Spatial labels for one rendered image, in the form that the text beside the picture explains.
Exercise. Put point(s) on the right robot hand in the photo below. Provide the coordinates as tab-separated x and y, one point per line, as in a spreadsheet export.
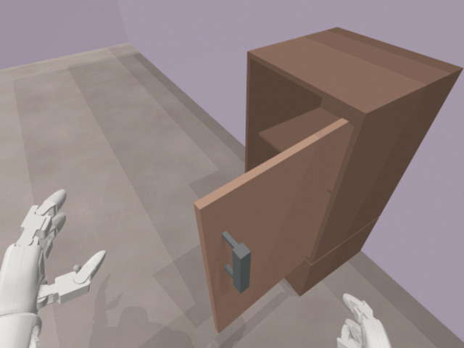
369	334

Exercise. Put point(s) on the robot left forearm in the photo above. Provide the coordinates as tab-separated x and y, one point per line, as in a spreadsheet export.
20	330

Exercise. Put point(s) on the left robot hand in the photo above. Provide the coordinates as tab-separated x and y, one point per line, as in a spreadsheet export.
23	270

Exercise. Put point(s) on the handle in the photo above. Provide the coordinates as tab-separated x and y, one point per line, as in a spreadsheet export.
241	257

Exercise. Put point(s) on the cupboard door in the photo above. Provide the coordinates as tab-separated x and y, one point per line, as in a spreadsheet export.
273	209

